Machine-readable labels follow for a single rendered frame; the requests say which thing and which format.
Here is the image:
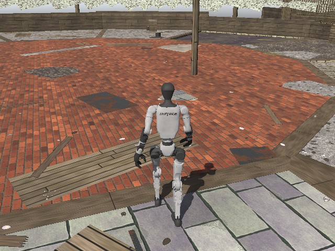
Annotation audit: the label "robot right hand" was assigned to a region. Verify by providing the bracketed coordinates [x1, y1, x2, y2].
[180, 138, 192, 147]

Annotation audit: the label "robot left thigh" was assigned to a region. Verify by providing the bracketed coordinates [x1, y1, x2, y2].
[150, 145, 161, 177]

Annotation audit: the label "robot left hand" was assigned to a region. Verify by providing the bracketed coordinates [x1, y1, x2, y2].
[134, 153, 146, 168]

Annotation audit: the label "right robot forearm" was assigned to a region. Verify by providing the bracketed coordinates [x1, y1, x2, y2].
[185, 126, 193, 141]

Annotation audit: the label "left robot forearm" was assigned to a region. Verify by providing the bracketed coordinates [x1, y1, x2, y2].
[136, 127, 148, 154]

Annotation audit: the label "robot left upper arm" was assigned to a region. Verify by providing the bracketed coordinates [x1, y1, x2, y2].
[144, 105, 157, 135]

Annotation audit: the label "robot right upper arm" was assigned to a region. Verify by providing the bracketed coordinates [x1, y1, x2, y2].
[179, 105, 192, 133]

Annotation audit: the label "robot left shin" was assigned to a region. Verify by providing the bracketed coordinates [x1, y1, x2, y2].
[153, 168, 160, 200]

